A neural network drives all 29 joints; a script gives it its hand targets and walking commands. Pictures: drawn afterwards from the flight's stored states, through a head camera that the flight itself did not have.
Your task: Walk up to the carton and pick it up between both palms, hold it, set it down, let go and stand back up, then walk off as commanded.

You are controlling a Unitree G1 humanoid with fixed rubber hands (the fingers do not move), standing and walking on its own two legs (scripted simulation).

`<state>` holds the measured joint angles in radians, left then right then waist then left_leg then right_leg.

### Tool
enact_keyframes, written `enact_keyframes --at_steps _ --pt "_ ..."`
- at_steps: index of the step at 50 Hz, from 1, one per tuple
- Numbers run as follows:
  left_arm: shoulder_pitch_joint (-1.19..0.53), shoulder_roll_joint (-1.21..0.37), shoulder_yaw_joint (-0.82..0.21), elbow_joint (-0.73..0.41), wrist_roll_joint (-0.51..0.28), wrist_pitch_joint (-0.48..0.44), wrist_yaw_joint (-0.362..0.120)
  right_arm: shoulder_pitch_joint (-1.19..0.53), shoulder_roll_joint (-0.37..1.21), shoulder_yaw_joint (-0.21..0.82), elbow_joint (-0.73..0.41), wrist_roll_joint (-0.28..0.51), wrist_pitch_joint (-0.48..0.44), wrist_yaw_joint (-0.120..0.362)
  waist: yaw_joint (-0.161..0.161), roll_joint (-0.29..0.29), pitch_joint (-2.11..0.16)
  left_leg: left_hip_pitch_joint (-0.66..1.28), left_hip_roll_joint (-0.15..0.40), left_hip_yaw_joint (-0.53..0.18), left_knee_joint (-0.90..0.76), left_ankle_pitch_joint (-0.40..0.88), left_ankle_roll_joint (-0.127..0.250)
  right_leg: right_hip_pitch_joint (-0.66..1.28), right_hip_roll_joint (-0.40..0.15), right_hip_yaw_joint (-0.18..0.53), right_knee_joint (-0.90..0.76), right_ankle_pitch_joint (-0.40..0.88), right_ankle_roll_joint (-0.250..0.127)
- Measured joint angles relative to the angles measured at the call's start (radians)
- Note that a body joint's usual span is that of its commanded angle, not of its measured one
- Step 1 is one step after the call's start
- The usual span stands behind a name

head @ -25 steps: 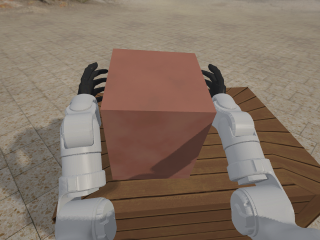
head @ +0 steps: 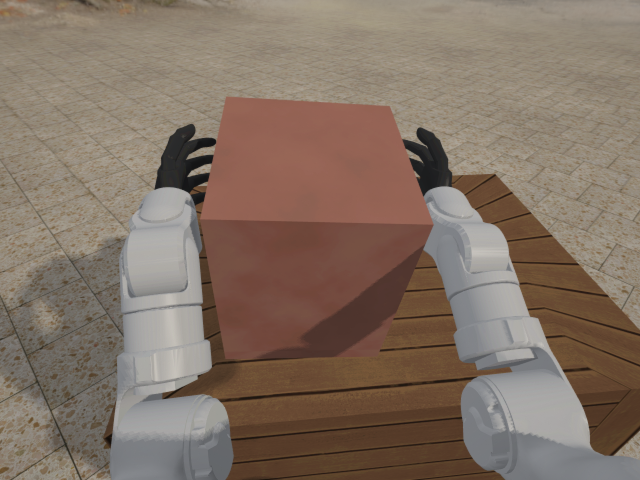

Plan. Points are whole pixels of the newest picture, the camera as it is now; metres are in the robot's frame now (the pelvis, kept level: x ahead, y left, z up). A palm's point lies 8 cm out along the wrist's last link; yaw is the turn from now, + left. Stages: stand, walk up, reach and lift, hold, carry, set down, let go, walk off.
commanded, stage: hold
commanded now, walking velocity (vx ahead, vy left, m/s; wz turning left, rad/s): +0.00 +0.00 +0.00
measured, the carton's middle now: (306, 234) +0.38 +0.03 +0.18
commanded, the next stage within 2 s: none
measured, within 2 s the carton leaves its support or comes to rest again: neither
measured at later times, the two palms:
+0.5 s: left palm (177, 195) +0.36 +0.17 +0.25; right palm (432, 194) +0.38 -0.12 +0.23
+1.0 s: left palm (177, 194) +0.36 +0.17 +0.25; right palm (432, 193) +0.38 -0.13 +0.24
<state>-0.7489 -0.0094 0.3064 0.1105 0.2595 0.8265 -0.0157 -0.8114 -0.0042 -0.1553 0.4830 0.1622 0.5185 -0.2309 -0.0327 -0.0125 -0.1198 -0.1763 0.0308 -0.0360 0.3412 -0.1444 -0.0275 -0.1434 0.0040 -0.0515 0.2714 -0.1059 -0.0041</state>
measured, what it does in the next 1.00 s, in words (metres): stands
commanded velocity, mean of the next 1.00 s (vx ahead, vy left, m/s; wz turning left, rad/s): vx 0.00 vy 0.00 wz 0.00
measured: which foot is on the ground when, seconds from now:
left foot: down 0.00-1.00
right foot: down 0.00-1.00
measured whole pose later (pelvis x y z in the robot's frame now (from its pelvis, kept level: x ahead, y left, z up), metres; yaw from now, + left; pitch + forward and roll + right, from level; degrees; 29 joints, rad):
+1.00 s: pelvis +0.00 +0.00 +0.00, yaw +0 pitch -1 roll -1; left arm -0.75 -0.01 0.31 0.11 0.26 0.83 -0.02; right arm -0.81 0.00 -0.16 0.48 0.17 0.52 -0.23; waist -0.03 -0.01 -0.12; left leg -0.17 0.03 -0.04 0.34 -0.14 -0.03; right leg -0.14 0.00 -0.05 0.27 -0.11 0.00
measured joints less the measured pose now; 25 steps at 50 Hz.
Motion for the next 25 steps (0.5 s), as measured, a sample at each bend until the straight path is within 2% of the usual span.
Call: enact_keyframes --at_steps 25 --pt "0.000 0.000 0.000 -0.001 0.002 0.001 -0.002 0.000 0.000 0.000 0.000 0.001 0.000 -0.001 0.000 0.000 0.000 0.001 0.000 0.000 -0.002 0.000 0.000 0.000 0.000 0.001 0.000 -0.001 0.000"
